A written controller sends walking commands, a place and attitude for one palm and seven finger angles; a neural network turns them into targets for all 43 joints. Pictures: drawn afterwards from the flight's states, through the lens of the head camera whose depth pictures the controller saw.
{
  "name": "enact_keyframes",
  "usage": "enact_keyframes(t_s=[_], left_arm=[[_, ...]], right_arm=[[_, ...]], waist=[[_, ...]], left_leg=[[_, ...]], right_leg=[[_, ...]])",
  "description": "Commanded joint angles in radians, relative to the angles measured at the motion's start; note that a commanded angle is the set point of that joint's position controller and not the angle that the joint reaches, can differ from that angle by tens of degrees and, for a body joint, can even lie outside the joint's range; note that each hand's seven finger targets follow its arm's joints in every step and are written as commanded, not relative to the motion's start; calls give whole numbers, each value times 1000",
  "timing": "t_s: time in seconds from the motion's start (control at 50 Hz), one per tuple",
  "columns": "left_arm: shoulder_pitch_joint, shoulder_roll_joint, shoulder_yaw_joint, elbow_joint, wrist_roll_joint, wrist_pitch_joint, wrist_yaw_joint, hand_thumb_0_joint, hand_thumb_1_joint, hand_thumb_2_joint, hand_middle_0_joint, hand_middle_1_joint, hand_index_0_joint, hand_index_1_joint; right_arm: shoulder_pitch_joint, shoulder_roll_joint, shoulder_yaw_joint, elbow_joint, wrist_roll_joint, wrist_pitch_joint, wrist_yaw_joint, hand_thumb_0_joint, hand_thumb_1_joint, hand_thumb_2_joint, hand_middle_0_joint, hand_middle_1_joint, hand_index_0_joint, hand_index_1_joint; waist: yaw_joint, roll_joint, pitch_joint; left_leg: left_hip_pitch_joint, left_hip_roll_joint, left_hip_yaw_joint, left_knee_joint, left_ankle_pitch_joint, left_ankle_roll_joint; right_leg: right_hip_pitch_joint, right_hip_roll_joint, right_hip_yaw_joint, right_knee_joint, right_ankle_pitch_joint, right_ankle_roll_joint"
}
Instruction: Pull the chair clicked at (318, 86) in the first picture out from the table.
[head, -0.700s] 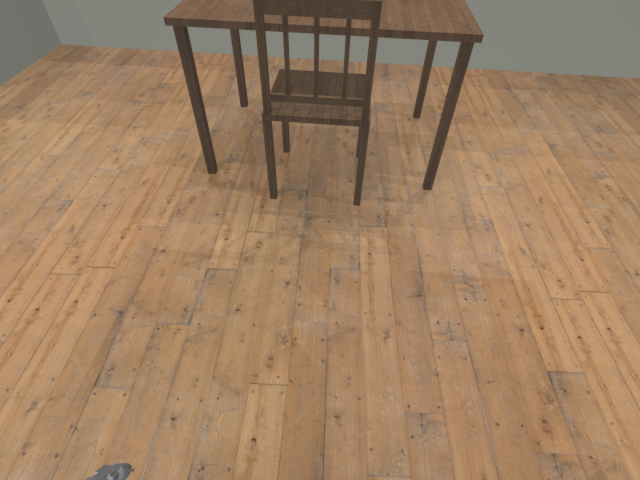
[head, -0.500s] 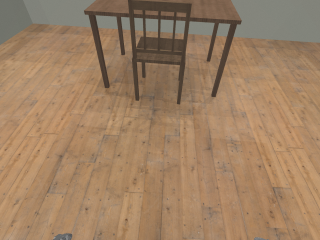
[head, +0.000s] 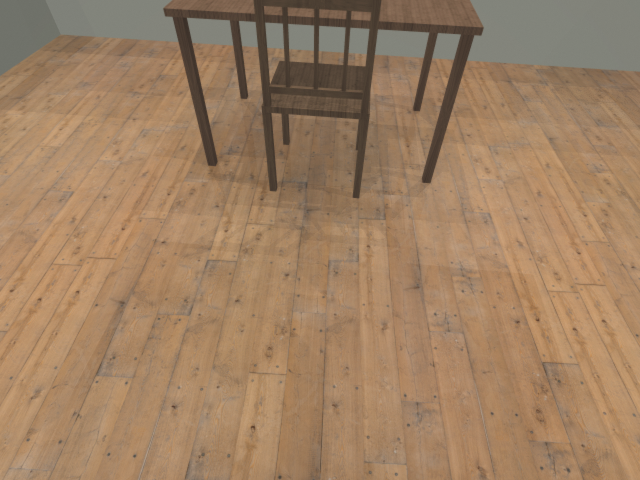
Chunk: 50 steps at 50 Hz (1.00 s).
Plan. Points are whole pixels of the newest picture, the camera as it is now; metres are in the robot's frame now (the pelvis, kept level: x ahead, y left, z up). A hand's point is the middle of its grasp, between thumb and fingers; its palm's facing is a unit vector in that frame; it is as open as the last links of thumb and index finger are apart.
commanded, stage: stand and wait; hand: left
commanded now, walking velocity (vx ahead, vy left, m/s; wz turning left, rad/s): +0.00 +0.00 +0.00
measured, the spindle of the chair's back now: (316, 51) +1.49 +0.10 -0.10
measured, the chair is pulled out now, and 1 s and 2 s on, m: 0.00 0.00 0.00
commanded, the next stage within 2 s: look at it before walking up in 0.12 s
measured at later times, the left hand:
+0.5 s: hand out of the picture +0.09 +0.24 -0.15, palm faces -0.02 -0.94 -0.33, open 7.4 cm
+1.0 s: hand out of the picture +0.07 +0.23 -0.17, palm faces -0.01 -0.96 -0.29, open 7.4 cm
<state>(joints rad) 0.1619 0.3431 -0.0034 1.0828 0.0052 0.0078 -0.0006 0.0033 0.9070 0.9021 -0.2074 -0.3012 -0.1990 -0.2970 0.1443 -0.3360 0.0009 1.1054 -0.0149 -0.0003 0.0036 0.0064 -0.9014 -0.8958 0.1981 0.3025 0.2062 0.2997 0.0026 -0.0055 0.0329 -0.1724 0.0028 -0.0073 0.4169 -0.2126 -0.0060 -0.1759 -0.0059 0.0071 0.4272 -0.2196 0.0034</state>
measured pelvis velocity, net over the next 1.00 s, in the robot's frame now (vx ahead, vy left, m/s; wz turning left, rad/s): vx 0.02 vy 0.00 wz -0.01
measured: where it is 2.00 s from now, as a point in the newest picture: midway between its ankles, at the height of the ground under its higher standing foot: (327, 434)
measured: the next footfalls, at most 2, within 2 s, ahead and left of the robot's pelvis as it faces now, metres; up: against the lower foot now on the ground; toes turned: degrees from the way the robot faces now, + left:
right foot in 1.52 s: +0.35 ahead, -0.13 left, +0.00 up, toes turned -9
left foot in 1.98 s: +0.52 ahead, +0.11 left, +0.00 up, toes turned +14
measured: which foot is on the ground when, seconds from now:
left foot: down 0.00-1.00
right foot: down 0.00-1.00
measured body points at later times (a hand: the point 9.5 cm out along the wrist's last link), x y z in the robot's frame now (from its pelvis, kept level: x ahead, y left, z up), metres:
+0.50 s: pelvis +0.01 +0.00 +0.00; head +0.01 +0.00 +0.45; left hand +0.09 +0.29 -0.13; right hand +0.09 -0.30 -0.13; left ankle +0.01 +0.12 -0.74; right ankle +0.01 -0.12 -0.74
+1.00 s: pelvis +0.02 +0.00 +0.00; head +0.01 +0.00 +0.45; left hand +0.07 +0.28 -0.14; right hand +0.08 -0.28 -0.14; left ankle +0.01 +0.12 -0.74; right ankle +0.01 -0.12 -0.74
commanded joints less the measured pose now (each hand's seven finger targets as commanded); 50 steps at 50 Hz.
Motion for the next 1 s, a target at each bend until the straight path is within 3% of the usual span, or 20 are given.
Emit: enact_keyframes(t_s=[0.0,0.12,0.3,0.66,0.82,0.86,0.92,0.98], left_arm=[[-59,203,35,-62,4,-30,11,0,900,900,-200,-300,-200,-300],[-65,204,35,-59,6,-29,10,0,900,900,-200,-300,-200,-300],[-70,203,37,-63,6,-32,11,0,900,900,-200,-300,-200,-300],[-65,205,36,-57,5,-34,11,0,900,900,-200,-300,-200,-300],[-67,204,35,-53,5,-33,11,0,900,900,-200,-300,-200,-300],[13,79,8,-21,6,-13,15,0,900,900,-200,-300,-200,-300],[57,96,21,-21,16,1,1,0,900,900,-200,-300,-200,-300],[107,108,38,-30,18,-1,-5,0,900,900,-200,-300,-200,-300]], right_arm=[[-69,-208,-40,-69,4,-32,-15,0,-900,-900,200,300,200,300],[-74,-208,-40,-61,4,-31,-13,0,-900,-900,200,300,200,300],[-78,-208,-39,-62,5,-35,-15,0,-900,-900,200,300,200,300],[-88,-209,-38,-58,6,-33,-16,0,-900,-900,200,300,200,300],[-90,-209,-37,-56,7,-32,-16,0,-900,-900,200,300,200,300],[-22,-78,-5,-25,-2,-13,-9,0,-900,-900,200,300,200,300],[11,-77,-13,-28,-12,0,-2,0,-900,-900,200,300,200,300],[31,-62,-18,-47,-13,-4,0,0,-900,-900,200,300,200,300]], waist=[[-1,0,-50],[-1,1,-39],[-1,5,-71],[0,16,-78],[0,8,-60],[3,-4,-76],[10,-43,28],[20,-93,92]], left_leg=[[3,110,-98,-79,84,38],[3,109,-98,-94,61,36],[31,114,-92,-86,133,34],[59,116,-85,-91,166,30],[54,117,-87,-103,148,31],[44,103,-62,-81,10,12],[-75,71,-57,-60,-303,21],[-174,36,-25,46,-332,24]], right_leg=[[-6,-110,106,-90,50,-37],[-12,-109,108,-98,27,-35],[16,-112,103,-90,115,-35],[36,-116,104,-103,164,-35],[31,-114,103,-113,142,-33],[34,-107,98,-112,-44,-15],[-38,-103,147,-142,-360,-37],[-49,-137,215,-168,-459,-80]])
